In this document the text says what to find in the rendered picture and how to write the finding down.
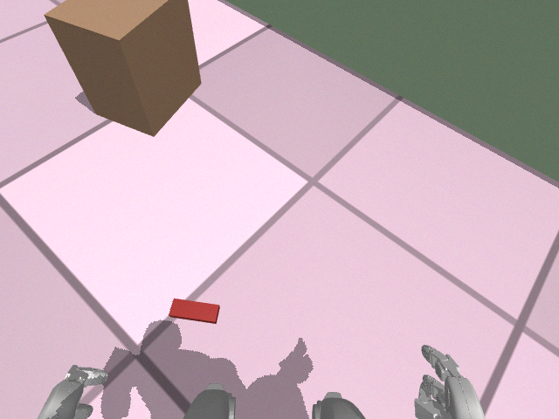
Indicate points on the right robot hand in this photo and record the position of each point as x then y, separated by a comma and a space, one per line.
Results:
456, 399

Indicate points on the left robot hand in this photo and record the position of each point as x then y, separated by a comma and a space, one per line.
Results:
63, 401

